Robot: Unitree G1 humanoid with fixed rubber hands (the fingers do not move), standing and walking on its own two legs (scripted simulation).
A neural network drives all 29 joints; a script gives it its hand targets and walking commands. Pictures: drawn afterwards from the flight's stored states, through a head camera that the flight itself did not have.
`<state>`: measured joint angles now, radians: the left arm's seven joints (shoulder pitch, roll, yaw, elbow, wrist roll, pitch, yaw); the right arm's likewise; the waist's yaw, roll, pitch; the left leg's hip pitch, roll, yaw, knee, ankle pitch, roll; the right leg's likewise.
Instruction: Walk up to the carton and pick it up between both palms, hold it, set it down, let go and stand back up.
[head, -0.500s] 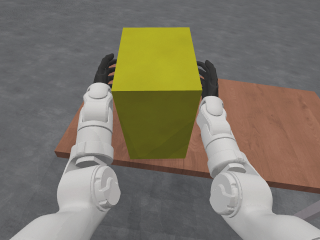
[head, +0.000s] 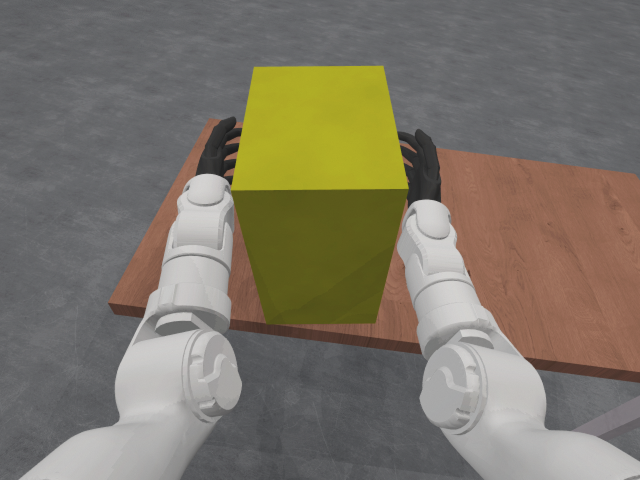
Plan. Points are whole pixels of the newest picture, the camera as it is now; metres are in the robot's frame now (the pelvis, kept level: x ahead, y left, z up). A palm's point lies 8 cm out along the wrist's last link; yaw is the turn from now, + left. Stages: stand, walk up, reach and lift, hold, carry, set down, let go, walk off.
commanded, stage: set down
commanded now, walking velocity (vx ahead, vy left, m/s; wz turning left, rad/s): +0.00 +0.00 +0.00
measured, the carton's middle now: (319, 206) +0.44 -0.01 +0.09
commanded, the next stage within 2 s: none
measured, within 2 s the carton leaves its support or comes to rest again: neither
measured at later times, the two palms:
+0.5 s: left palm (222, 185) +0.45 +0.12 +0.13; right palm (419, 198) +0.41 -0.14 +0.14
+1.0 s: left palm (232, 198) +0.46 +0.11 +0.09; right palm (413, 213) +0.43 -0.15 +0.09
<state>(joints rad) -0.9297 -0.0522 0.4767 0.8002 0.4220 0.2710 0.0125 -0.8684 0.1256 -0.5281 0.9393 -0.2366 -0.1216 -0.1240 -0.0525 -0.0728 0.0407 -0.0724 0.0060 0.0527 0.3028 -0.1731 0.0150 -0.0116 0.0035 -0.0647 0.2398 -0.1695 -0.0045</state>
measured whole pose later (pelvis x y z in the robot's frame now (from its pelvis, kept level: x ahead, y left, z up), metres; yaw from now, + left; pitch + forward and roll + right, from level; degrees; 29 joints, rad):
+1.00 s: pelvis +0.02 +0.00 +0.00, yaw -1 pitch +8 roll -1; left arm -0.93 -0.07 0.56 0.93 0.43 0.09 0.02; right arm -0.83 0.19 -0.68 0.85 -0.46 -0.15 -0.07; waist -0.05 -0.04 -0.03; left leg -0.27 0.01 0.09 0.32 -0.19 0.02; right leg -0.22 0.00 -0.10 0.27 -0.18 0.00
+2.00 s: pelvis +0.01 +0.01 +0.00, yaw -2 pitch +8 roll +0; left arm -0.94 -0.11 0.67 0.94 0.53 0.02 0.00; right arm -0.84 0.24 -0.79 0.79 -0.58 -0.15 -0.02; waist -0.05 -0.05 -0.01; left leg -0.26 0.01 0.11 0.30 -0.17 0.03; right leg -0.23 -0.01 -0.09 0.26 -0.16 0.00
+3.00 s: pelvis +0.01 +0.01 +0.00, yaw -5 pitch +10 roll -1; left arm -0.96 -0.05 0.62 1.00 0.51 -0.04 0.04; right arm -0.85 0.17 -0.66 0.88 -0.47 -0.13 -0.03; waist -0.03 -0.06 -0.01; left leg -0.33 0.03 0.15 0.34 -0.18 0.03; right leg -0.32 0.00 -0.06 0.30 -0.16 0.00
